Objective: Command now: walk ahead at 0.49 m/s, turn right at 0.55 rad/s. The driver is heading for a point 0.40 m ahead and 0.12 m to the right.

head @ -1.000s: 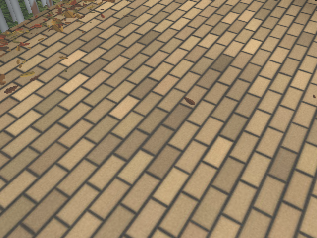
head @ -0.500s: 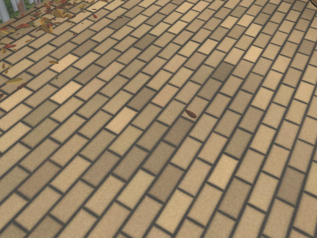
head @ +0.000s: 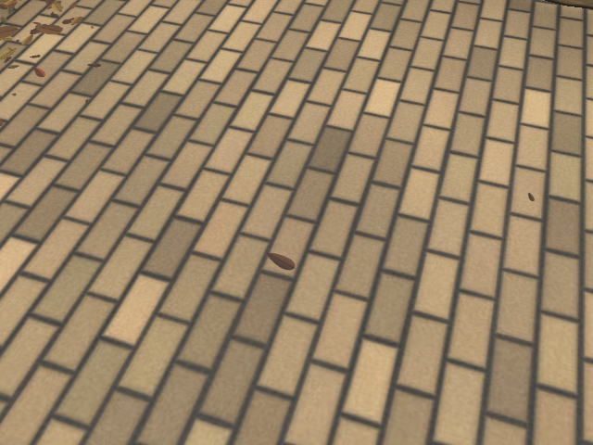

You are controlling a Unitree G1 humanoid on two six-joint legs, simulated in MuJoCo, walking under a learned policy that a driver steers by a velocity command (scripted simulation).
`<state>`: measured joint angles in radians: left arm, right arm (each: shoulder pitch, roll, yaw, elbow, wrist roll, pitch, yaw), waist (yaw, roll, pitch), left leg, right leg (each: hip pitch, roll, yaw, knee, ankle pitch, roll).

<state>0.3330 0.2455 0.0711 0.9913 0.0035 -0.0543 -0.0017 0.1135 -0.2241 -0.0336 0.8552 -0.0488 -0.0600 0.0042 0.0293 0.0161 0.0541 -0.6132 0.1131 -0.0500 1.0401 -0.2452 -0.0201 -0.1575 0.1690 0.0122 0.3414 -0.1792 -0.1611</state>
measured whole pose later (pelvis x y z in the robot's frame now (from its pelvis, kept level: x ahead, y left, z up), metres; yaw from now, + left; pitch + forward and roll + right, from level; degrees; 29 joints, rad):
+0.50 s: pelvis +0.28 +0.04 +0.00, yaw -16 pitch +1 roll +0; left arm 0.24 0.31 0.08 0.83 0.03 -0.02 -0.01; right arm 0.23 -0.25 -0.03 0.82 -0.02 -0.09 0.00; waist 0.01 -0.05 0.06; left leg -0.24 -0.01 0.08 0.39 -0.17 0.04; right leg -0.50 0.04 0.06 1.12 -0.36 -0.04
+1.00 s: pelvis +0.36 -0.01 +0.00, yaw -18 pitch -1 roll +0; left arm 0.17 0.18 -0.01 0.89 0.02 -0.01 0.03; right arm 0.25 -0.22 -0.02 0.94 -0.02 0.04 -0.03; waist -0.01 0.03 0.03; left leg -0.24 0.02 -0.01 0.58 -0.37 0.00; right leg -0.27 0.06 -0.02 0.41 -0.13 -0.07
